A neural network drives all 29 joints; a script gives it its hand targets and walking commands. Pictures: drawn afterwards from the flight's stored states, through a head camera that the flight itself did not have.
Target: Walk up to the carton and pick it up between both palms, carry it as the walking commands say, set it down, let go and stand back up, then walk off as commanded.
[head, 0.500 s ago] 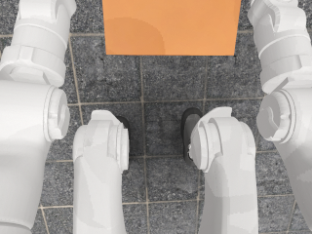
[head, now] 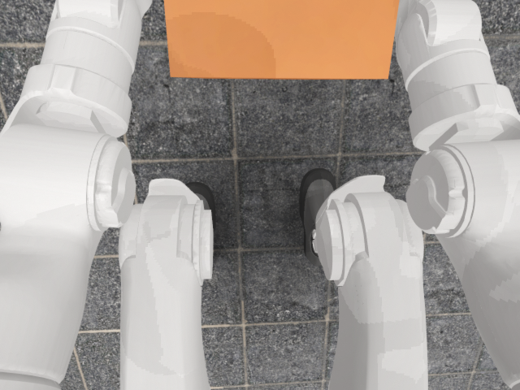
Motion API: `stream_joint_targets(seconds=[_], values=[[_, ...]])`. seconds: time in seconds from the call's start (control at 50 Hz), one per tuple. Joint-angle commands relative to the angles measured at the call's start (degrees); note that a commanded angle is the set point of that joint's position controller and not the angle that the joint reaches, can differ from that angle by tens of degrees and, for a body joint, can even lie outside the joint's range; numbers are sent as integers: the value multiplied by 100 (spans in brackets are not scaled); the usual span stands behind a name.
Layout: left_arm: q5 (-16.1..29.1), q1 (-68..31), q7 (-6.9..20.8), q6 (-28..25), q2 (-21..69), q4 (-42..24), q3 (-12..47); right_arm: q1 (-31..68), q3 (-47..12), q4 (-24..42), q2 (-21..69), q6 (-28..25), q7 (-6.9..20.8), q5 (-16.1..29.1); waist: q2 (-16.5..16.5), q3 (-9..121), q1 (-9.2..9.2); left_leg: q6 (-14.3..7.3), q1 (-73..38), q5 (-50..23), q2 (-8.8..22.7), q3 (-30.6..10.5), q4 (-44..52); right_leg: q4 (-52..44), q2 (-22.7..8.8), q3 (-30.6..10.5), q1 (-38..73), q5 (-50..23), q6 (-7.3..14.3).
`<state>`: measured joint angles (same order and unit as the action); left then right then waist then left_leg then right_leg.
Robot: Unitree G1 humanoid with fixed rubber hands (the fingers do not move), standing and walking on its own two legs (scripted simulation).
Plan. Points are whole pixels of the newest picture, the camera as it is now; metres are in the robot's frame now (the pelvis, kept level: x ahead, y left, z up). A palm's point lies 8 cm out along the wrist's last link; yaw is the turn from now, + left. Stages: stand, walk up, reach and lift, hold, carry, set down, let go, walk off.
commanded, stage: reach and lift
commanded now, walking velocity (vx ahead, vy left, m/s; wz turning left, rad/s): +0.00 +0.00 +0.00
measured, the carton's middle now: out of the picture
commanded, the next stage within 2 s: none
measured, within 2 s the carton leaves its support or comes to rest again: leaves its support in 0.78 s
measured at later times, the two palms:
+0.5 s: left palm out of the picture +0.57 +0.13 -0.18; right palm out of the picture +0.56 -0.16 -0.18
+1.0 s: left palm out of the picture +0.58 +0.13 -0.12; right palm out of the picture +0.55 -0.15 -0.13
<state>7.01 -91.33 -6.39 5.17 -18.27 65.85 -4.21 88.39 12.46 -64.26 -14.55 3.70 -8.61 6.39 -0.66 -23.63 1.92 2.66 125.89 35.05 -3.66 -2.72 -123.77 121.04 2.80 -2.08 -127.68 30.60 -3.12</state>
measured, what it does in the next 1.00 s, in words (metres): stands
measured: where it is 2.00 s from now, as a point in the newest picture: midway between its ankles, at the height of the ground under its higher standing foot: (258, 239)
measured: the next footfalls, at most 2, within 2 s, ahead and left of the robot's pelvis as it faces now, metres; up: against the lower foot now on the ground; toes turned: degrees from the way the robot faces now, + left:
none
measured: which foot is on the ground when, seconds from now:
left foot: down 0.00-1.00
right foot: down 0.00-1.00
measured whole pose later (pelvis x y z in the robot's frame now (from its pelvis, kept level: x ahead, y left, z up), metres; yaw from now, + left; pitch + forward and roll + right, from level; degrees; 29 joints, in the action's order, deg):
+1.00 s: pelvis +0.01 +0.00 +0.00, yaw +2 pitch +41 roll -1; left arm -6.1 -83.0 -7.0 16.2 -9.8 51.8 -19.1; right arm 77.8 22.8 -46.0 -6.8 17.1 -7.2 -4.7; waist 1.7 -11.4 2.4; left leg 3.6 128.5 35.3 -7.6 -3.8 -122.5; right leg 120.5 4.8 -3.9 -129.2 32.7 -5.0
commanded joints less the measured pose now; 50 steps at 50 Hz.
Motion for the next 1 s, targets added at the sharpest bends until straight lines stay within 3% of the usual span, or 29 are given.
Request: stream_joint_targets(seconds=[0.0, 0.08, 0.2, 0.36, 0.56, 0.74, 0.86, 0.98], values=[[-139, -1731, 60, -94, 1, -638, -12, 1646, -154, 642, 49, -68, 110, -30, 205, 7237, -35, -11, -3206, -1854, -135, 460, 1063, -653, 252, 550, 4004, -1927, -16], [-239, -2003, 365, -15, 1331, -745, 164, 2040, -309, 786, 1287, 19, 398, -128, 203, 6988, 5, -33, -3099, -1809, -200, 461, 1039, -630, 327, 550, 3972, -1917, 17], [-585, -2551, 1336, 353, 4601, -911, 349, 2912, -843, 1281, 4464, 460, 1373, -428, 236, 6616, -35, -143, -2826, -1695, -398, 569, 866, -477, 465, 629, 3664, -1649, 102], [-681, -2330, 1720, 657, 5625, -1145, 461, 2698, -901, 1363, 5376, 774, 1837, -449, 541, 6377, 50, -208, -2710, -1587, -514, 687, 736, -402, 519, 712, 3055, -1411, 170], [-659, -2025, 1718, 754, 6008, -1362, 659, 2580, -1188, 1605, 5488, 802, 1947, -277, 471, 6657, 156, -229, -2863, -2057, -555, 591, 690, -309, 462, 761, 2862, -1809, 198], [-190, -2615, 1486, 740, 6402, -2216, 1341, 3205, -1836, 2594, 5824, 796, 1748, 110, 448, 8927, 237, -141, -3647, -2860, -574, 656, 699, -302, 481, 789, 3940, -2706, 145], [-393, -2457, 1463, 928, 6670, -1900, 1060, 3256, -1656, 2701, 5883, 966, 1650, -189, 450, 8960, 355, -139, -3459, -2448, -600, 692, 966, -595, 506, 862, 3914, -2339, 117], [-776, -2203, 1554, 1144, 6838, -1528, 565, 3156, -1334, 2549, 5997, 1182, 1715, -540, 400, 8506, 339, -149, -3174, -1966, -639, 713, 1307, -968, 528, 900, 3625, -1838, 91]])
